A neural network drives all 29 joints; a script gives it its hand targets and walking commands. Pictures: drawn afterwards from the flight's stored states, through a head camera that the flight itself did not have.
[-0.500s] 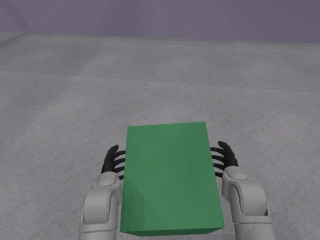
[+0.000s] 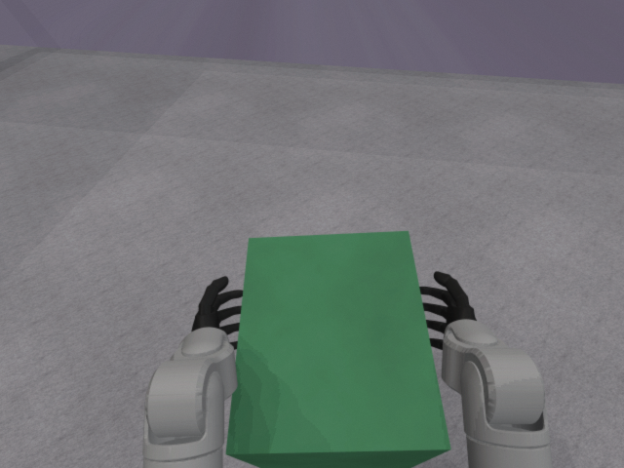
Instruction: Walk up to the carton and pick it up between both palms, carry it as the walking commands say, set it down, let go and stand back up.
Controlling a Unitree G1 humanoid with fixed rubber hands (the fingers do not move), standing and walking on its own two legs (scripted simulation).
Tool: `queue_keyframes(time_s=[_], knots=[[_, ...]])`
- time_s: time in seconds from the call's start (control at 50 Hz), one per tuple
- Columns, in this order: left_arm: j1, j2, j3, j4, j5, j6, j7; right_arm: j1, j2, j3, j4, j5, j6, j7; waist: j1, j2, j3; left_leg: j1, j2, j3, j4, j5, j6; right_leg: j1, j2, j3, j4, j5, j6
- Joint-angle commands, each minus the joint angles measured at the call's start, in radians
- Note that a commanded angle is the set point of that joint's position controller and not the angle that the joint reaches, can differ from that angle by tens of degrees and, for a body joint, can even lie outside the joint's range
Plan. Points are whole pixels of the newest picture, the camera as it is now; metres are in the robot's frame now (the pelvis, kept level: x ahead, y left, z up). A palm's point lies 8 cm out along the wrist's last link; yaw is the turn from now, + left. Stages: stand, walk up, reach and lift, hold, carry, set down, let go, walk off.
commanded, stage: carry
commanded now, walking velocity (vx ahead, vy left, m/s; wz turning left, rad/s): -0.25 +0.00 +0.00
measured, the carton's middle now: (333, 360) +0.28 +0.00 -0.01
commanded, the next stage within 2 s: none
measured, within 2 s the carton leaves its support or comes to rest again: neither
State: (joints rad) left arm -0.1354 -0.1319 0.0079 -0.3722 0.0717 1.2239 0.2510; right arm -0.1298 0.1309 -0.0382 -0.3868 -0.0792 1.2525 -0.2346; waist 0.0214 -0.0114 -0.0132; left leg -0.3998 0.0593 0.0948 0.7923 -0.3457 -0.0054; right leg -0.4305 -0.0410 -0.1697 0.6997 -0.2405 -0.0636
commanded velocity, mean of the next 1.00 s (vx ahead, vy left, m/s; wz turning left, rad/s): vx -0.25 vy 0.00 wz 0.00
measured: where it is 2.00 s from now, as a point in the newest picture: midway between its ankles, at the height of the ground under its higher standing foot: outside the picture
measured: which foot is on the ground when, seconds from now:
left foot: down 0.00-0.44, up 0.46-0.76, down 0.78-1.00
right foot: down 0.00-0.06, up 0.08-0.40, down 0.42-0.80, up 0.82-1.00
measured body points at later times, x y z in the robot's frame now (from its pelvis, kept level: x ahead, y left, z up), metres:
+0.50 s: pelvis -0.08 -0.01 +0.01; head -0.05 -0.02 +0.46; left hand +0.20 +0.13 +0.09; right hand +0.19 -0.16 +0.08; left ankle -0.01 +0.10 -0.68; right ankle -0.07 -0.10 -0.71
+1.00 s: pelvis -0.23 +0.01 +0.01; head -0.17 +0.03 +0.45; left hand +0.07 +0.16 +0.08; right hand +0.07 -0.13 +0.09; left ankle -0.15 +0.10 -0.71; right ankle -0.24 -0.08 -0.65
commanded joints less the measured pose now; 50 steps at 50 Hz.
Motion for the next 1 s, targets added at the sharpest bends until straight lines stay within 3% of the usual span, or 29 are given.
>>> queue_keyframes(time_s=[0.0, 0.02, 0.04, 0.06, 0.1, 0.14, 0.16, 0.2, 0.26, 0.3, 0.34, 0.36, 0.38, 0.4, 0.42, 0.44, 0.48, 0.52, 0.64, 0.7, 0.74, 0.76, 0.78, 0.8, 0.82, 0.84, 0.9, 0.96, 0.98], knots=[[-0.466, -1.008, -0.523, -0.135, -0.334, -0.012, -0.226, -0.511, 0.989, 0.538, -0.095, 0.360, -0.033, 0.228, -0.032, -0.119, -0.241, 0.084, 0.042, -0.037, -0.244, 0.015, 0.036, -0.065, -0.198, 0.236, -0.263, -0.117, -0.027], [-0.471, -1.023, -0.538, -0.134, -0.348, -0.005, -0.229, -0.462, 0.990, 0.518, -0.077, 0.350, -0.040, 0.229, -0.029, 0.124, -0.233, 0.106, 0.128, -0.164, -0.410, 0.057, 0.042, -0.114, -0.116, 0.184, -0.088, -0.165, 0.018], [-0.453, -1.039, -0.547, -0.120, -0.352, -0.006, -0.228, -0.455, 0.994, 0.518, -0.082, 0.357, -0.048, 0.236, -0.033, 0.348, -0.270, 0.134, 0.342, -0.454, -0.490, 0.261, 0.122, -0.205, 0.002, 0.082, 0.117, -0.277, 0.072], [-0.519, -1.023, -0.580, -0.177, -0.355, -0.018, -0.235, -0.474, 0.998, 0.519, -0.094, 0.357, -0.060, 0.244, -0.034, 0.413, -0.238, -0.017, 0.396, -0.481, -0.520, 0.193, 0.201, -0.159, 0.043, 0.124, 0.387, -0.375, 0.072], [-0.583, -1.110, -0.621, -0.204, -0.394, -0.040, -0.249, -0.576, 1.064, 0.541, -0.186, 0.373, -0.088, 0.250, -0.029, 0.163, -0.267, -0.026, 0.323, -0.387, -0.549, 0.038, 0.195, -0.138, 0.033, 0.160, 0.533, -0.263, 0.056], [-0.552, -1.137, -0.630, -0.191, -0.402, -0.046, -0.250, -0.560, 1.065, 0.530, -0.179, 0.385, -0.088, 0.261, -0.021, 0.174, -0.316, 0.018, 0.260, -0.273, -0.551, -0.003, 0.133, -0.133, 0.039, 0.122, 0.601, -0.193, 0.055], [-0.543, -1.128, -0.621, -0.214, -0.395, -0.058, -0.242, -0.619, 1.054, 0.548, -0.231, 0.404, -0.103, 0.263, -0.021, 0.210, -0.295, 0.151, 0.265, -0.245, -0.460, 0.203, 0.161, -0.227, 0.010, 0.125, 0.487, -0.204, 0.072], [-0.519, -1.109, -0.598, -0.209, -0.397, -0.053, -0.240, -0.530, 1.066, 0.550, -0.178, 0.385, -0.097, 0.251, -0.027, 0.120, -0.354, 0.229, 0.269, -0.252, -0.376, 0.564, 0.175, -0.183, 0.011, 0.112, 0.403, -0.272, 0.074], [-0.501, -1.118, -0.630, -0.239, -0.405, -0.062, -0.239, -0.422, 1.069, 0.533, -0.153, 0.350, -0.103, 0.249, -0.027, 0.226, -0.436, 0.346, 0.263, -0.197, -0.277, 0.899, 0.173, -0.121, 0.021, 0.094, 0.251, -0.281, 0.076], [-0.481, -1.074, -0.622, -0.249, -0.395, -0.060, -0.239, -0.447, 1.034, 0.545, -0.203, 0.347, -0.098, 0.240, -0.032, 0.179, -0.487, 0.295, 0.285, -0.277, -0.349, 0.735, 0.169, -0.041, 0.056, 0.072, 0.181, -0.281, 0.070], [-0.408, -1.059, -0.606, -0.191, -0.374, -0.048, -0.241, -0.402, 0.993, 0.534, -0.166, 0.328, -0.093, 0.230, -0.024, 0.293, -0.474, 0.262, 0.250, -0.212, -0.361, 0.541, 0.144, 0.038, 0.040, 0.053, 0.003, -0.195, 0.058], [-0.435, -1.031, -0.574, -0.206, -0.364, -0.049, -0.244, -0.422, 1.017, 0.566, -0.150, 0.335, -0.078, 0.224, -0.012, 0.121, -0.441, 0.170, 0.227, -0.167, -0.315, 0.446, 0.094, 0.129, -0.005, 0.091, -0.187, -0.066, 0.040], [-0.360, -1.017, -0.562, -0.133, -0.329, -0.037, -0.238, -0.396, 0.957, 0.554, -0.144, 0.324, -0.082, 0.225, -0.010, 0.192, -0.417, 0.114, 0.187, -0.132, -0.255, 0.426, 0.069, 0.188, -0.045, 0.132, -0.239, 0.022, 0.032], [-0.417, -1.050, -0.556, -0.163, -0.342, -0.040, -0.256, -0.513, 1.031, 0.600, -0.203, 0.357, -0.080, 0.231, -0.009, -0.164, -0.385, -0.091, 0.061, -0.051, -0.069, 0.086, -0.002, 0.237, -0.263, 0.432, -0.375, 0.265, -0.034], [-0.321, -1.013, -0.527, -0.120, -0.333, -0.038, -0.258, -0.498, 0.969, 0.598, -0.232, 0.360, -0.084, 0.222, 0.002, -0.344, -0.375, -0.215, -0.028, 0.005, 0.198, -0.240, -0.032, 0.247, -0.433, 0.564, -0.396, 0.414, -0.152], [-0.379, -1.058, -0.556, -0.143, -0.348, -0.043, -0.259, -0.501, 1.002, 0.609, -0.248, 0.358, -0.090, 0.223, 0.002, -0.244, -0.342, -0.268, -0.029, -0.098, 0.340, -0.267, -0.010, 0.176, -0.466, 0.537, -0.404, 0.383, -0.200], [-0.469, -1.066, -0.554, -0.266, -0.364, -0.068, -0.255, -0.624, 1.071, 0.652, -0.283, 0.423, -0.102, 0.228, -0.001, -0.055, -0.302, -0.217, -0.041, -0.142, 0.533, -0.151, 0.004, 0.098, -0.348, 0.395, -0.373, 0.369, -0.158], [-0.479, -1.029, -0.551, -0.255, -0.360, -0.057, -0.255, -0.564, 1.050, 0.614, -0.207, 0.397, -0.090, 0.227, -0.004, -0.075, -0.309, -0.238, -0.031, -0.105, 0.541, -0.098, -0.012, 0.150, -0.334, 0.356, -0.331, 0.370, -0.139], [-0.317, -1.011, -0.525, -0.195, -0.346, -0.056, -0.245, -0.439, 0.995, 0.598, -0.229, 0.379, -0.080, 0.202, -0.001, -0.196, -0.439, -0.224, -0.046, -0.033, 0.085, -0.198, -0.033, 0.498, -0.259, 0.291, -0.123, 1.087, -0.115], [-0.298, -1.015, -0.558, -0.209, -0.342, -0.070, -0.232, -0.391, 0.991, 0.572, -0.209, 0.376, -0.088, 0.211, 0.001, -0.157, -0.512, -0.054, -0.061, -0.015, -0.133, -0.136, -0.007, 0.434, -0.278, 0.310, -0.154, 0.947, -0.098], [-0.339, -1.053, -0.575, -0.241, -0.360, -0.080, -0.242, -0.484, 1.035, 0.613, -0.288, 0.402, -0.101, 0.227, -0.021, -0.197, -0.513, 0.169, -0.006, 0.003, -0.287, 0.120, 0.021, 0.248, -0.226, 0.234, -0.102, 0.745, -0.057], [-0.328, -1.059, -0.585, -0.208, -0.381, -0.071, -0.246, -0.424, 1.018, 0.567, -0.250, 0.380, -0.103, 0.227, -0.024, -0.054, -0.537, 0.282, 0.110, -0.106, -0.339, 0.343, 0.043, 0.104, -0.164, 0.192, -0.061, 0.406, -0.003], [-0.393, -1.056, -0.600, -0.257, -0.387, -0.081, -0.249, -0.444, 1.020, 0.575, -0.257, 0.381, -0.116, 0.230, -0.022, 0.185, -0.512, 0.354, 0.333, -0.347, -0.331, 0.779, 0.146, -0.078, -0.075, 0.125, 0.027, -0.073, 0.058], [-0.353, -1.018, -0.602, -0.213, -0.376, -0.064, -0.245, -0.335, 0.988, 0.530, -0.172, 0.352, -0.103, 0.228, -0.039, 0.344, -0.468, 0.325, 0.418, -0.420, -0.353, 0.899, 0.245, -0.199, 0.015, 0.096, 0.245, -0.375, 0.081], [-0.396, -1.057, -0.621, -0.237, -0.383, -0.075, -0.248, -0.446, 1.013, 0.570, -0.254, 0.371, -0.118, 0.232, -0.042, 0.248, -0.425, 0.215, 0.414, -0.369, -0.405, 0.741, 0.279, -0.170, 0.035, 0.118, 0.415, -0.376, 0.078], [-0.455, -1.032, -0.636, -0.314, -0.392, -0.088, -0.249, -0.436, 1.042, 0.578, -0.235, 0.381, -0.115, 0.243, -0.029, 0.171, -0.428, 0.146, 0.346, -0.299, -0.415, 0.573, 0.237, -0.104, 0.041, 0.126, 0.488, -0.297, 0.078], [-0.478, -1.054, -0.655, -0.350, -0.407, -0.090, -0.248, -0.459, 1.038, 0.570, -0.245, 0.381, -0.122, 0.250, -0.030, 0.167, -0.441, 0.176, 0.289, -0.261, -0.392, 0.445, 0.195, -0.143, 0.028, 0.119, 0.498, -0.230, 0.075], [-0.535, -1.061, -0.657, -0.362, -0.421, -0.085, -0.235, -0.369, 1.057, 0.542, -0.169, 0.358, -0.112, 0.249, -0.032, 0.189, -0.452, 0.268, 0.282, -0.261, -0.358, 0.682, 0.191, -0.154, 0.037, 0.115, 0.425, -0.288, 0.086], [-0.424, -1.053, -0.639, -0.271, -0.392, -0.073, -0.239, -0.418, 1.017, 0.550, -0.220, 0.362, -0.115, 0.242, -0.022, 0.241, -0.457, 0.233, 0.271, -0.236, -0.390, 0.515, 0.166, -0.093, 0.027, 0.108, 0.329, -0.273, 0.088]])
